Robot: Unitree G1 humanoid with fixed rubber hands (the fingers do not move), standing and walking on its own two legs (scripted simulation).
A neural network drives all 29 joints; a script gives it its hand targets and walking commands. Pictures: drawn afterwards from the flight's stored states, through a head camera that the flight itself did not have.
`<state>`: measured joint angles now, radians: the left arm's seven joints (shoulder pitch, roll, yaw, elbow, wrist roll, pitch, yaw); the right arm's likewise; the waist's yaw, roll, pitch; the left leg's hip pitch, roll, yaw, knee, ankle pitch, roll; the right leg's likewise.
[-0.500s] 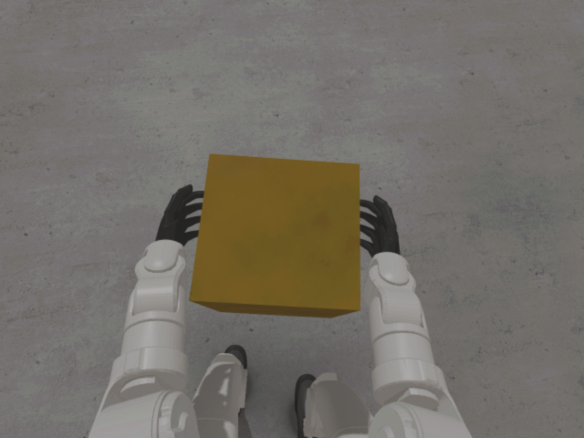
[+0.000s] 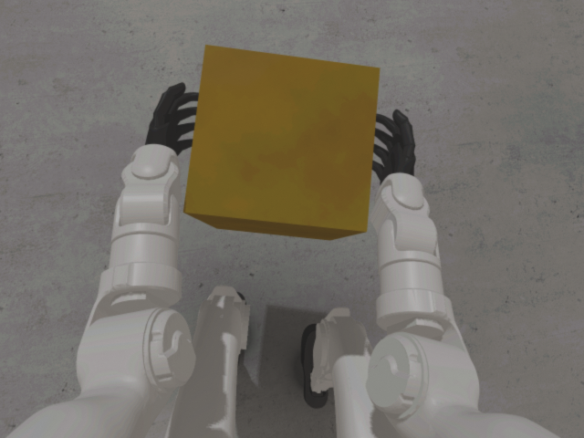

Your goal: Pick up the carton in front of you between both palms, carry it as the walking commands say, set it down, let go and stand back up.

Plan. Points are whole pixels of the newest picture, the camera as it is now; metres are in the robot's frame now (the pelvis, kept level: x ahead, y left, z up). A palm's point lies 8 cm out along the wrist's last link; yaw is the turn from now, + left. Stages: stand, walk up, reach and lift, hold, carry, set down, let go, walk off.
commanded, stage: set down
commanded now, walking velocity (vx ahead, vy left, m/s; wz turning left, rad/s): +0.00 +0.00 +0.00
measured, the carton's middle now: (281, 164) +0.48 +0.05 -0.15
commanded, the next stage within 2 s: none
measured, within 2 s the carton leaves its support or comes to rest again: rests again in 1.32 s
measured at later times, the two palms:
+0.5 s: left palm (178, 156) +0.49 +0.23 -0.24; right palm (349, 172) +0.51 -0.07 -0.23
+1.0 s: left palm (188, 161) +0.53 +0.24 -0.38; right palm (328, 180) +0.53 -0.06 -0.37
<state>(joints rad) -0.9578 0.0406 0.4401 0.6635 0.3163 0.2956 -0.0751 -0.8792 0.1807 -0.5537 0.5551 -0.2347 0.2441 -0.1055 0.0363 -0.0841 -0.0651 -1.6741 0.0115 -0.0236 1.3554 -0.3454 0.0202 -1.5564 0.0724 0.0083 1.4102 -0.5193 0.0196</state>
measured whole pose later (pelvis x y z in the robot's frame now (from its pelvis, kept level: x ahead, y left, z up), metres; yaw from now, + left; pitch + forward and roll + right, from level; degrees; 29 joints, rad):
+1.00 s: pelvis -0.02 +0.00 -0.20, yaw -3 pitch +39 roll -5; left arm -1.52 0.41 0.19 0.93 0.03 0.31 -0.02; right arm -1.43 -0.08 -0.32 0.79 0.06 0.25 -0.27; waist 0.09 -0.08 0.38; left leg -2.28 0.03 -0.04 2.07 -0.47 0.03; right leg -2.12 0.15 -0.01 2.13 -0.70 0.06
